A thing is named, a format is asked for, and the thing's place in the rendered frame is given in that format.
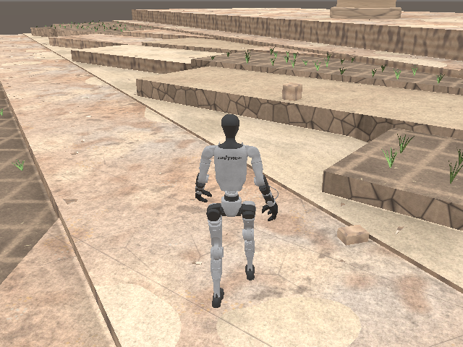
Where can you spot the left robot upper arm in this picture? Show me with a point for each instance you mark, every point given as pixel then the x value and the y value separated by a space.
pixel 205 162

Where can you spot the robot head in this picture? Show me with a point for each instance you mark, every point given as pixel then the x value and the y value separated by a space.
pixel 230 125

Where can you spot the left robot hand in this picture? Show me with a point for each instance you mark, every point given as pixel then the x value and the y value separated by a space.
pixel 198 196

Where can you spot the right robot hand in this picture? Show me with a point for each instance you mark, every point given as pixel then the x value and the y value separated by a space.
pixel 273 210

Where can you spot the robot left forearm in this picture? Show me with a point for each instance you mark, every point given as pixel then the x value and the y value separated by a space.
pixel 199 186

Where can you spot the right robot upper arm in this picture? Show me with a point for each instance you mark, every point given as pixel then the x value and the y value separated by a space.
pixel 257 165

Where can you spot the robot torso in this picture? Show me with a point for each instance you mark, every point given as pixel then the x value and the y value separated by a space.
pixel 231 171

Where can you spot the robot right forearm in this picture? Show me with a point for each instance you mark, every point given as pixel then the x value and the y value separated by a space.
pixel 266 193

